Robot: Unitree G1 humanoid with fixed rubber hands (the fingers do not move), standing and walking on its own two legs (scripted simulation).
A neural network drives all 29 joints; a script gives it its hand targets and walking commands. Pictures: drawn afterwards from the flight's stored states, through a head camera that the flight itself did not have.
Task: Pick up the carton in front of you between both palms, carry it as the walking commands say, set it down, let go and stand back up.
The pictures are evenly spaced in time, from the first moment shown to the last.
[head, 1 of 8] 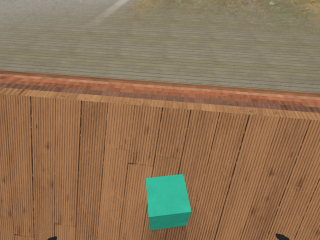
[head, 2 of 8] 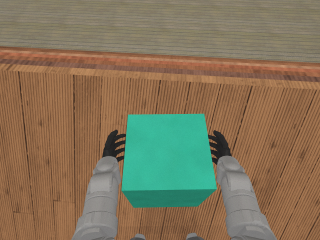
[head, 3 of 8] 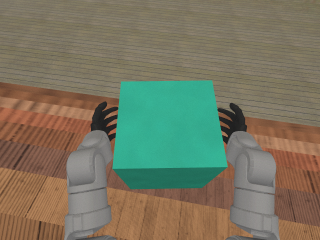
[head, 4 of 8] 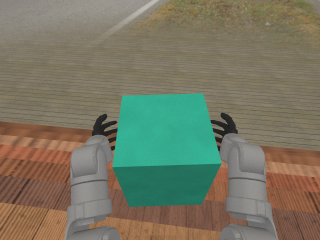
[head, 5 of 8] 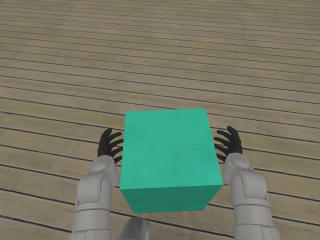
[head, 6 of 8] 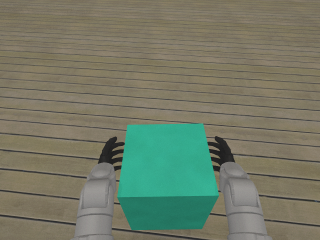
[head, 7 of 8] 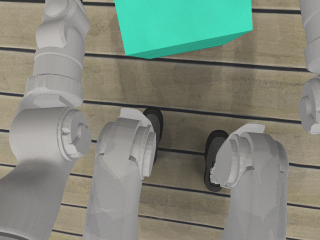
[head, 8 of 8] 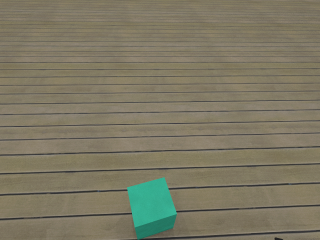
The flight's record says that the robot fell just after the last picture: no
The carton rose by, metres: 0.69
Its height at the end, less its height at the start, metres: -1.42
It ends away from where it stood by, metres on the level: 5.25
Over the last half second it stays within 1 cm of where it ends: yes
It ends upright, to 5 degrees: yes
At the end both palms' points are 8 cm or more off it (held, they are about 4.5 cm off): yes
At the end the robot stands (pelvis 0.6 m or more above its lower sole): yes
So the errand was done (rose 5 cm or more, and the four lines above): yes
